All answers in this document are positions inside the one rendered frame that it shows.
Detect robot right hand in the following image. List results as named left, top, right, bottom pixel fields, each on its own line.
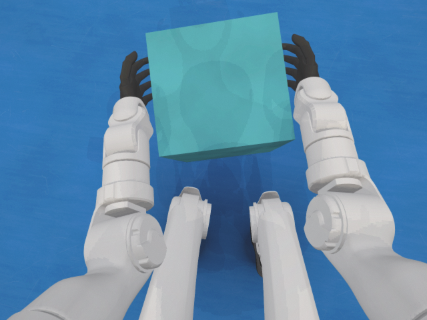
left=282, top=34, right=320, bottom=91

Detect robot left forearm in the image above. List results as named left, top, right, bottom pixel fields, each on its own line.
left=84, top=97, right=154, bottom=258

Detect robot right forearm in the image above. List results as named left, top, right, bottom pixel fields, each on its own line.
left=293, top=77, right=395, bottom=234

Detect robot thigh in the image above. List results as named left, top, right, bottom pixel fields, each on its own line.
left=139, top=193, right=211, bottom=320
left=249, top=198, right=320, bottom=320

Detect robot right upper arm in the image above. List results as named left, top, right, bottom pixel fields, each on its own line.
left=304, top=191, right=427, bottom=320

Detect robot right thigh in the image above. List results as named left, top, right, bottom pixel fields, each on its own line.
left=249, top=198, right=320, bottom=320

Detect carton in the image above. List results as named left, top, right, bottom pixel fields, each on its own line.
left=145, top=12, right=295, bottom=162

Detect robot left upper arm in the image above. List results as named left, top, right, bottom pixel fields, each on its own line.
left=7, top=212, right=167, bottom=320

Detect robot left hand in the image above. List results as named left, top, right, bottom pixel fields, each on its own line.
left=119, top=51, right=153, bottom=106

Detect robot left thigh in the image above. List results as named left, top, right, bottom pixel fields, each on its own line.
left=139, top=193, right=211, bottom=320

